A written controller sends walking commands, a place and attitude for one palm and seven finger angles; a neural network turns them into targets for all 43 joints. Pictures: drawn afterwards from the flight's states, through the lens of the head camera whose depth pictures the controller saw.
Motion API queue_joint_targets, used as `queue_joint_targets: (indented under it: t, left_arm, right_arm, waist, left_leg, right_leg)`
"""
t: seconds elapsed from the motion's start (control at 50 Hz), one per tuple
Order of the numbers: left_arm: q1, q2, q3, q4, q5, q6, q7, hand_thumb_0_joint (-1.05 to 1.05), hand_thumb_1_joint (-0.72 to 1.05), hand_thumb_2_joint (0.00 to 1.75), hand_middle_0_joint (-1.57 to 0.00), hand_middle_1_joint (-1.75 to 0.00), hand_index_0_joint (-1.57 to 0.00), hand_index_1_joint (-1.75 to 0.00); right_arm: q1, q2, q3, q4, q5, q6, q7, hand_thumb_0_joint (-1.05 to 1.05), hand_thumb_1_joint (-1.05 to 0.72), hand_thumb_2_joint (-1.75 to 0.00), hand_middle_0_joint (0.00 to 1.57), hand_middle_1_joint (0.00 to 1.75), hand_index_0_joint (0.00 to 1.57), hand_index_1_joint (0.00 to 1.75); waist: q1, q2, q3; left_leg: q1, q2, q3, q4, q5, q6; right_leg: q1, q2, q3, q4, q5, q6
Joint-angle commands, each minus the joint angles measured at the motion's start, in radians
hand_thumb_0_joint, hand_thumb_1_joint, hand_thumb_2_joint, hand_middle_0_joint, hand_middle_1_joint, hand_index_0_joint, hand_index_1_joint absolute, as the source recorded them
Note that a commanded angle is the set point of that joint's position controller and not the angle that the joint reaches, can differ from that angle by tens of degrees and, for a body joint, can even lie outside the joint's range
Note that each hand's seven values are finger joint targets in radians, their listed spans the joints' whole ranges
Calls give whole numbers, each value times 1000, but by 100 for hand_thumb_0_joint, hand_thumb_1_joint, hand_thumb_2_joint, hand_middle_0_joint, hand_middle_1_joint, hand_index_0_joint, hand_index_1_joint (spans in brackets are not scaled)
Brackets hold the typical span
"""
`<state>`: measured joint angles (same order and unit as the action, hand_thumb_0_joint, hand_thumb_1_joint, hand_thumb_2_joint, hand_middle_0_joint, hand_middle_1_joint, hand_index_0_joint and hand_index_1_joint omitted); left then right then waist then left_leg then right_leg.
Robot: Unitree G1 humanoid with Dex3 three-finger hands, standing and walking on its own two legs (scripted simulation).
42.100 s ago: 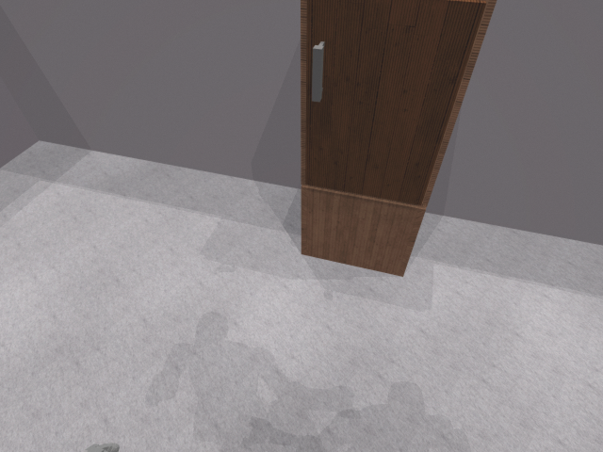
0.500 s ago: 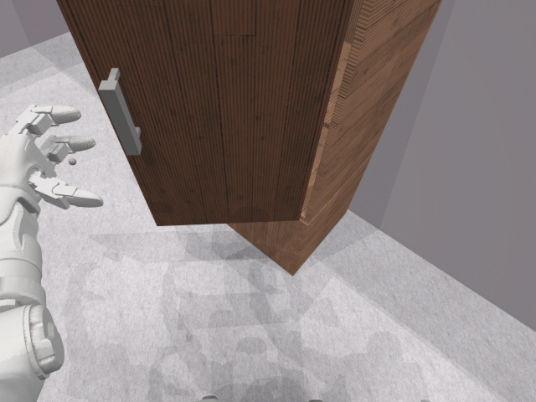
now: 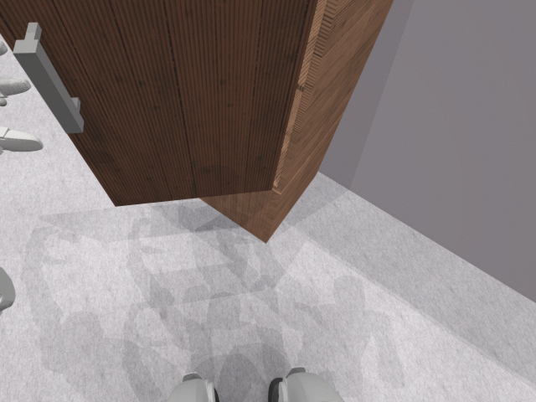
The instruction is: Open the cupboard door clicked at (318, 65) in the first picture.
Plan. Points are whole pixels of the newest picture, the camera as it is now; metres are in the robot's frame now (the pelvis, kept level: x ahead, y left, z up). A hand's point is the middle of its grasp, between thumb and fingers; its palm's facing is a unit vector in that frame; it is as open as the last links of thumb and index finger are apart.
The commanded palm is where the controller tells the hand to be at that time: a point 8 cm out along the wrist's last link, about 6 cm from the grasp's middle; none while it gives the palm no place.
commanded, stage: move the hooked fingers beside the handle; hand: left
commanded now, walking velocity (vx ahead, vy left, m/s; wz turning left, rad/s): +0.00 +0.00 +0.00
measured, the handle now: (55, 81) +0.55 +0.25 +0.11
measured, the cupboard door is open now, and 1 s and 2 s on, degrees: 44 44 44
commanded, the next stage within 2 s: slide the fingers in behind the handle in 0.92 s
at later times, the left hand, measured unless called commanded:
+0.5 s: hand out of the picture +0.49 +0.31 +0.11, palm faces +0.08 -1.00 +0.01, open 14.0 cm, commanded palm +0.47 +0.35 +0.11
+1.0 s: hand (2, 108) +0.49 +0.30 +0.11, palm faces +0.09 -1.00 +0.00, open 14.0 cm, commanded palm +0.47 +0.35 +0.10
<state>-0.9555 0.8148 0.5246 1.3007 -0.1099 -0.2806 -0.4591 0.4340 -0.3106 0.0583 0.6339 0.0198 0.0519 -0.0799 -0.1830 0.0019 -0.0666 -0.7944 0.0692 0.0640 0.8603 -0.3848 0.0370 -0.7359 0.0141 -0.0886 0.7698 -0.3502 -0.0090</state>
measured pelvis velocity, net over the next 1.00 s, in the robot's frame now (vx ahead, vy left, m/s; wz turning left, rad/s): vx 0.00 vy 0.00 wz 0.00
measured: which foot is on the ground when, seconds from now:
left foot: down 0.00-1.00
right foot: down 0.00-1.00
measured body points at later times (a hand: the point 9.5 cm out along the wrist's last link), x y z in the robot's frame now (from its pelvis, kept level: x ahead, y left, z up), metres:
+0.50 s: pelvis +0.02 +0.01 +0.00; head +0.13 +0.04 +0.44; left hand +0.48 +0.36 +0.11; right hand +0.04 -0.26 -0.10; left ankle +0.01 +0.09 -0.70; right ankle +0.00 -0.12 -0.70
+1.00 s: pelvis +0.00 +0.00 +0.00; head +0.12 +0.03 +0.43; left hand +0.48 +0.35 +0.12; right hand +0.00 -0.28 -0.10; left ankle +0.01 +0.09 -0.70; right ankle +0.00 -0.12 -0.70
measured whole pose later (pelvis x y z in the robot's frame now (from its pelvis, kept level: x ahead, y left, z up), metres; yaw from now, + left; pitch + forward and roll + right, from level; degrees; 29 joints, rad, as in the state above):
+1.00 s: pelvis +0.00 +0.00 +0.00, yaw +0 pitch +18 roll -4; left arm -0.94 0.80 0.51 1.28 -0.13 -0.29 -0.46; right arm 0.42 -0.30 0.06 0.62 0.02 0.08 -0.07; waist -0.17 0.01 -0.07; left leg -0.81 0.07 0.05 0.89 -0.40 0.04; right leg -0.75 0.02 -0.10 0.79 -0.36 -0.01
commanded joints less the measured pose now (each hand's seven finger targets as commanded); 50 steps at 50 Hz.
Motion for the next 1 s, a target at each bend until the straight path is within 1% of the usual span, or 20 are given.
queue_joint_targets:
  t: [0.0,0.08,0.18,0.24,0.28,0.38,0.4,0.46,0.54,0.58,0.6,0.66,0.7,0.76,0.8,0.82,0.86,0.92,0.94,0.98]
  left_arm:
    - [-342,364,67,-210,-15,-59,-17,0,-50,30,-30,-120,-30,-120]
    - [-315,309,57,-264,-40,-71,-31,0,-50,30,-30,-120,-30,-120]
    - [-298,334,89,-299,-44,-62,-24,0,-50,30,-30,-120,-30,-120]
    - [-295,347,101,-349,-33,-74,-11,0,-50,30,-30,-120,-30,-120]
    - [-282,289,72,-383,-47,-85,-11,0,-50,30,-30,-120,-30,-120]
    - [-219,220,39,-340,-73,-57,-25,0,-50,30,-30,-120,-30,-120]
    - [-238,231,38,-337,-66,-51,-24,0,-50,30,-30,-120,-30,-120]
    - [-240,176,-3,-346,-63,-51,-13,0,-50,30,-30,-120,-30,-120]
    - [-318,178,-11,-330,-60,-66,4,0,-50,30,-30,-120,-30,-120]
    - [-340,169,-15,-367,-58,-83,14,0,-50,30,-30,-120,-30,-120]
    - [-326,209,19,-367,-54,-90,19,0,-50,30,-30,-120,-30,-120]
    - [-324,172,-15,-306,-53,-79,19,0,-50,30,-30,-120,-30,-120]
    - [-350,246,20,-276,-44,-73,22,0,-50,30,-30,-120,-30,-120]
    - [-370,260,3,-261,-22,-71,23,0,-50,30,-30,-120,-30,-120]
    - [-390,326,53,-289,-23,-92,22,0,-50,30,-30,-120,-30,-120]
    - [-376,281,19,-276,-26,-93,13,0,-50,30,-30,-120,-30,-120]
    - [-372,294,28,-254,-29,-93,3,0,-50,30,-30,-120,-30,-120]
    - [-387,257,-5,-223,-39,-76,-13,0,-50,30,-30,-120,-30,-120]
    - [-364,305,32,-220,-36,-72,-14,0,-50,30,-30,-120,-30,-120]
    - [-349,293,26,-231,-39,-68,-17,0,-50,30,-30,-120,-30,-120]
  right_arm:
    - [165,-195,-73,-72,-4,-5,-12,0,-90,-90,20,30,20,30]
    - [179,-190,-83,-75,-9,11,-2,0,-90,-90,20,30,20,30]
    - [176,-188,-88,-79,-9,23,4,0,-90,-90,20,30,20,30]
    - [171,-184,-92,-83,-9,24,9,0,-90,-90,20,30,20,30]
    - [166,-175,-91,-86,-7,27,12,0,-90,-90,20,30,20,30]
    - [150,-173,-91,-87,-2,30,16,0,-90,-90,20,30,20,30]
    - [146,-175,-90,-85,-1,33,14,0,-90,-90,20,30,20,30]
    - [132,-169,-89,-92,-1,31,16,0,-90,-90,20,30,20,30]
    - [122,-172,-85,-83,-1,29,9,0,-90,-90,20,30,20,30]
    - [120,-170,-84,-84,-4,23,9,0,-90,-90,20,30,20,30]
    - [123,-173,-87,-80,-5,24,9,0,-90,-90,20,30,20,30]
    - [107,-169,-80,-80,-1,21,9,0,-90,-90,20,30,20,30]
    - [107,-179,-73,-80,2,21,0,0,-90,-90,20,30,20,30]
    - [105,-178,-68,-88,4,15,-3,0,-90,-90,20,30,20,30]
    - [119,-186,-71,-88,-1,11,-7,0,-90,-90,20,30,20,30]
    - [116,-179,-69,-89,3,11,-6,0,-90,-90,20,30,20,30]
    - [124,-183,-69,-81,1,10,-6,0,-90,-90,20,30,20,30]
    - [134,-185,-68,-72,2,10,-9,0,-90,-90,20,30,20,30]
    - [142,-192,-70,-72,1,11,-10,0,-90,-90,20,30,20,30]
    - [148,-188,-69,-78,-1,13,-9,0,-90,-90,20,30,20,30]
  waist:
    - [45,186,-445]
    - [39,184,-487]
    - [53,203,-468]
    - [55,225,-501]
    - [55,258,-504]
    - [55,215,-455]
    - [51,203,-435]
    - [46,198,-419]
    - [26,160,-393]
    - [34,226,-431]
    - [45,205,-471]
    - [31,163,-403]
    - [29,145,-389]
    - [18,160,-373]
    - [31,174,-443]
    - [24,198,-448]
    - [25,188,-432]
    - [5,171,-401]
    - [22,161,-422]
    - [27,184,-436]
  left_leg:
    - [348,-33,-100,-79,385,-1]
    - [428,-22,-107,-61,496,-4]
    - [426,-24,-103,-63,526,-2]
    - [462,-22,-109,-61,564,-8]
    - [520,-15,-113,-54,646,-15]
    - [507,-16,-110,-61,645,-12]
    - [499,-13,-115,-65,628,-15]
    - [493,-16,-114,-72,584,-14]
    - [460,-19,-122,-74,509,-14]
    - [506,-19,-126,-70,542,-21]
    - [517,-16,-131,-65,561,-23]
    - [444,-23,-117,-73,450,-13]
    - [387,-29,-114,-77,400,-5]
    - [347,-33,-109,-78,323,-1]
    - [377,-31,-117,-69,366,-4]
    - [389,-33,-111,-65,370,-5]
    - [372,-30,-114,-63,351,-5]
    - [353,-28,-112,-66,323,0]
    - [340,-30,-113,-65,328,1]
    - [349,-32,-108,-62,359,1]
  right_leg:
    - [140,36,60,-64,282,-4]
    - [111,48,45,-54,327,-6]
    - [126,50,45,-57,353,-7]
    - [130,50,43,-53,364,-5]
    - [105,54,37,-53,374,-9]
    - [107,54,32,-61,382,-7]
    - [93,52,31,-65,366,-4]
    - [88,49,30,-67,342,-5]
    - [80,46,32,-65,311,-5]
    - [71,44,34,-58,307,-12]
    - [87,44,35,-54,318,-10]
    - [91,43,37,-64,289,-6]
    - [115,39,44,-62,285,-6]
    - [100,35,51,-65,236,-4]
    - [124,38,53,-53,261,-6]
    - [113,38,56,-56,262,-6]
    - [105,40,53,-57,243,-6]
    - [82,41,53,-66,228,-1]
    - [107,40,55,-62,234,-3]
    - [110,43,54,-55,260,-7]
